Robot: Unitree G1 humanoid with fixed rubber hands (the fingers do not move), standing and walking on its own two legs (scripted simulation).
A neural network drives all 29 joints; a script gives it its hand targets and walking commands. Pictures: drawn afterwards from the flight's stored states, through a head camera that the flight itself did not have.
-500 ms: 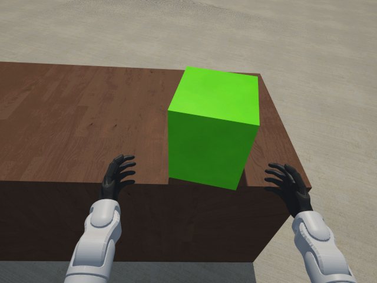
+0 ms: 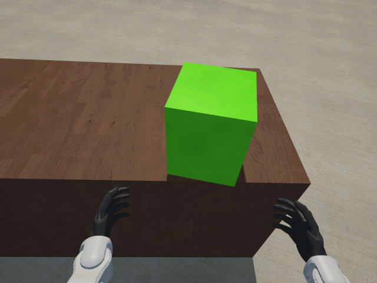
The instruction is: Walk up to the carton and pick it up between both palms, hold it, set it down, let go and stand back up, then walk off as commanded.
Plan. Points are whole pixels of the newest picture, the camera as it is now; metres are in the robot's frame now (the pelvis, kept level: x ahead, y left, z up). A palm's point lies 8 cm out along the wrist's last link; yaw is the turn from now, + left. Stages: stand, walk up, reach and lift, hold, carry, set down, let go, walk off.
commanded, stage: set down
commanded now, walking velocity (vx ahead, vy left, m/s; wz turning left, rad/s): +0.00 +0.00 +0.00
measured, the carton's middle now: (209, 125) +0.51 -0.01 +0.04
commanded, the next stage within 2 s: let go in 1.60 s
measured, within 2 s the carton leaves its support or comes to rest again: neither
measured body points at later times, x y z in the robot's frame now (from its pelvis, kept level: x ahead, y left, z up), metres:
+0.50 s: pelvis +0.03 +0.00 +0.00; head +0.06 +0.02 +0.45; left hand +0.21 +0.21 -0.03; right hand +0.22 -0.22 -0.01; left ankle +0.04 +0.13 -0.75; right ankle +0.00 -0.09 -0.75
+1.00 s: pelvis +0.03 +0.00 +0.00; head +0.05 +0.02 +0.45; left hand +0.21 +0.23 -0.06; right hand +0.21 -0.22 -0.05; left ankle +0.04 +0.13 -0.75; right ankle +0.00 -0.09 -0.75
